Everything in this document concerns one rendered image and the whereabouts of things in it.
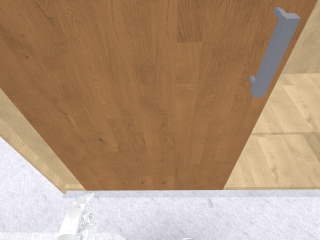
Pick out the wardrobe door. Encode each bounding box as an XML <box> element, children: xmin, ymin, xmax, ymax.
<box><xmin>0</xmin><ymin>0</ymin><xmax>318</xmax><ymax>191</ymax></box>
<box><xmin>0</xmin><ymin>88</ymin><xmax>81</xmax><ymax>185</ymax></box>

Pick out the left robot hand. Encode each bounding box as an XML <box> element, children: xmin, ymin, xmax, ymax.
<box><xmin>59</xmin><ymin>192</ymin><xmax>98</xmax><ymax>240</ymax></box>

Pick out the handle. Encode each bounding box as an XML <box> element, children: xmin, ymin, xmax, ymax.
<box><xmin>249</xmin><ymin>7</ymin><xmax>301</xmax><ymax>97</ymax></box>

